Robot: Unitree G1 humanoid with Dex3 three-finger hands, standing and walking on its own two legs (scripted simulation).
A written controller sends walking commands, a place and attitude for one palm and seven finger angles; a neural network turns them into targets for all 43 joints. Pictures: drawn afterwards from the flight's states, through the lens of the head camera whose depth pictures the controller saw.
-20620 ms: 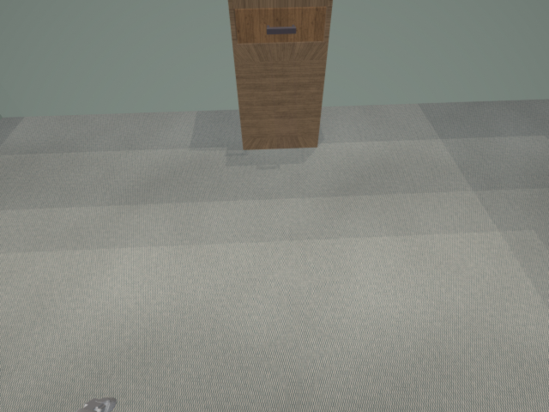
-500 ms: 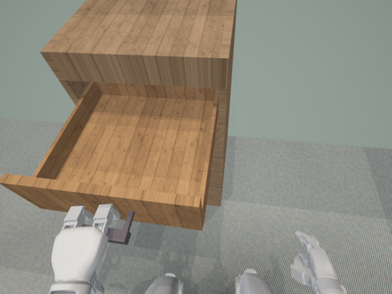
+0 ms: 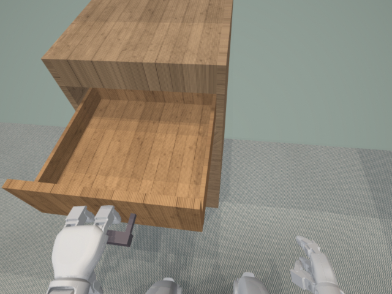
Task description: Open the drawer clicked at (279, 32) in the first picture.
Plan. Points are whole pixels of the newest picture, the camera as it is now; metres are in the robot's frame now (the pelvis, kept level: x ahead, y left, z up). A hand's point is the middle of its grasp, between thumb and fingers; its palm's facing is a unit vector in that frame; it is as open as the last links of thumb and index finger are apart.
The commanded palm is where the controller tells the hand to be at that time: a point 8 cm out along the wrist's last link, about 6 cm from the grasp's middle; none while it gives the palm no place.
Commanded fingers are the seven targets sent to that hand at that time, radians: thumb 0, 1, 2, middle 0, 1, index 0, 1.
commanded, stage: lift the hand off the handle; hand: left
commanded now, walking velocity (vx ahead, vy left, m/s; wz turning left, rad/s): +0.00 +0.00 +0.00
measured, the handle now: (103, 225) +0.25 +0.22 -0.01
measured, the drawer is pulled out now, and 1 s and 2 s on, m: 0.30 0.30 0.30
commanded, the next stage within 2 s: draw the hand back to the body in 1.88 s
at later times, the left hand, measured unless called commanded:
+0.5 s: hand (82, 243) +0.20 +0.23 +0.03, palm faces +0.00 -0.09 -1.00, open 13.3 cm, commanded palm +0.18 +0.22 +0.09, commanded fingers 0.00 -0.50 0.30 -0.30 -1.20 -0.30 -1.20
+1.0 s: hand (78, 230) +0.21 +0.22 +0.07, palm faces +0.06 -0.10 -0.99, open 13.8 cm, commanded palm +0.18 +0.22 +0.13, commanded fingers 0.00 -0.50 0.30 -0.30 -1.20 -0.30 -1.20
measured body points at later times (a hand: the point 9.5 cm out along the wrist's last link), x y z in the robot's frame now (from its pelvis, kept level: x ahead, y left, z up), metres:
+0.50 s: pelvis +0.02 +0.01 +0.02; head +0.06 -0.03 +0.47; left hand +0.20 +0.23 +0.08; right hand +0.22 -0.22 -0.09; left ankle -0.01 +0.14 -0.67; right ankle +0.05 -0.11 -0.67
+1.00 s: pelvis +0.02 +0.01 +0.04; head +0.05 -0.03 +0.48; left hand +0.20 +0.22 +0.13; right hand +0.23 -0.21 -0.07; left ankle -0.01 +0.14 -0.67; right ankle +0.05 -0.11 -0.67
